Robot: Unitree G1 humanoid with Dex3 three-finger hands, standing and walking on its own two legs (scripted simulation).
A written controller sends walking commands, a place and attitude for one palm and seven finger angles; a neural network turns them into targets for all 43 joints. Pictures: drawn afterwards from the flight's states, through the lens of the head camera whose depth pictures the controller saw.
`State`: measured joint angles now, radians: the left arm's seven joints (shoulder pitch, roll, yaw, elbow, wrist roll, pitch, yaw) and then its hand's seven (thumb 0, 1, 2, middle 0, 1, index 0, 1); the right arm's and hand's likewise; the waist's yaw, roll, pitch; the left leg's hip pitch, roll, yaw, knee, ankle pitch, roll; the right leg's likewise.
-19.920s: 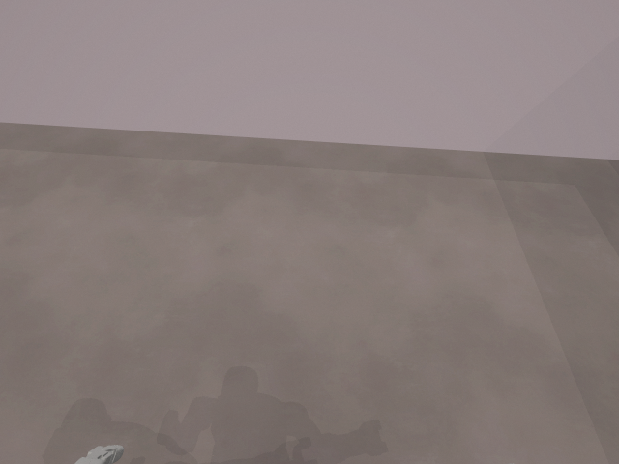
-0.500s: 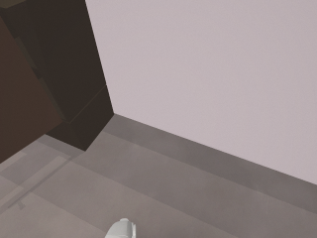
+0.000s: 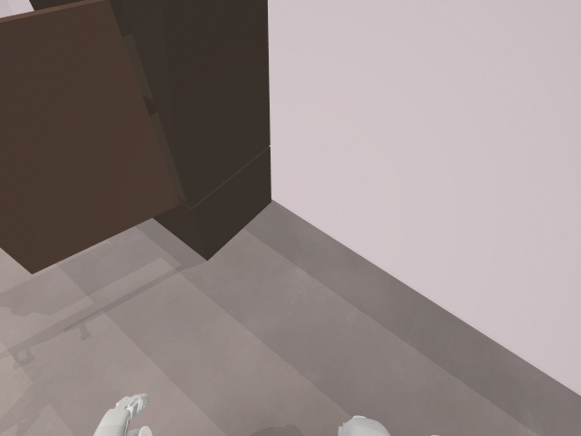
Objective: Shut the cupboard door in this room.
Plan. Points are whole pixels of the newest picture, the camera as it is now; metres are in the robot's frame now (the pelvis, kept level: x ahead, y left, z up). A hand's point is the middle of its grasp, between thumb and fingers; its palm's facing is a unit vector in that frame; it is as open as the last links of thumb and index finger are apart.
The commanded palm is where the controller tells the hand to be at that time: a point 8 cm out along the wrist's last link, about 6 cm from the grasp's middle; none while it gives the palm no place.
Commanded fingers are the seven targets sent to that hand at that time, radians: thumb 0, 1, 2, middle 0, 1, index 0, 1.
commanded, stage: turn to face it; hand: left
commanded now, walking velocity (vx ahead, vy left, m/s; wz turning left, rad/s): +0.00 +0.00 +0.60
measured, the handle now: out of the picture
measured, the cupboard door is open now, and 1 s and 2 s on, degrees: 74 74 74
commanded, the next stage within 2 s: take the last steps up to it in 0.94 s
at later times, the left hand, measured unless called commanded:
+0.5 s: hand out of the picture -0.01 +0.14 -0.15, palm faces +0.33 -0.90 -0.28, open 7.4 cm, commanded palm none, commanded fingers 0.00 0.90 0.90 -0.20 -0.30 -0.20 -0.30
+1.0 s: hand out of the picture -0.07 +0.17 -0.16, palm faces +0.53 -0.81 -0.24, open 7.4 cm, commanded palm none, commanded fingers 0.00 0.90 0.90 -0.20 -0.30 -0.20 -0.30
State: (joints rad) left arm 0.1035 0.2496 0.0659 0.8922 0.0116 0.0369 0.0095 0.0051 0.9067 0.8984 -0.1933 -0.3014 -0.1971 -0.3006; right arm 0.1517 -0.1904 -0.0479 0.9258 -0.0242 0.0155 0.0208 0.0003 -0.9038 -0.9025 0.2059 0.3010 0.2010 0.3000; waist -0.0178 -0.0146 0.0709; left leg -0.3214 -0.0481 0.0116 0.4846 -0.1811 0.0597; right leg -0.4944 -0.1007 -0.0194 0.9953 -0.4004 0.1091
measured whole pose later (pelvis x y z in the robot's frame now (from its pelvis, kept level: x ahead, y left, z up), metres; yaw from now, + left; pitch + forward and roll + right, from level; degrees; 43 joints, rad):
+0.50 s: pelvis +0.00 -0.07 +0.01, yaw +20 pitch +0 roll +3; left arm 0.23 0.18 0.02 0.91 0.02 0.01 0.01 0.01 0.90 0.90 -0.20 -0.30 -0.20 -0.30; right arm 0.16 -0.28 -0.08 0.97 -0.02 0.09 0.03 0.00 -0.91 -0.90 0.20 0.30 0.19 0.30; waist -0.01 0.01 0.10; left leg -0.42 0.04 0.00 1.01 -0.42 -0.08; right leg -0.21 -0.14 -0.26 0.52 -0.30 -0.03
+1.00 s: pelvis -0.03 -0.04 +0.00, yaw +31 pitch -1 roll +0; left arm 0.18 0.23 0.04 0.96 0.01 0.05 0.01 0.01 0.91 0.90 -0.19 -0.30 -0.20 -0.30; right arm 0.12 -0.19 -0.03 0.96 -0.02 0.03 0.01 0.00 -0.90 -0.90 0.21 0.30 0.20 0.30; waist 0.02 -0.01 0.08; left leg -0.20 -0.02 0.01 0.47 -0.25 0.02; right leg -0.37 -0.08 -0.06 0.82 -0.44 0.09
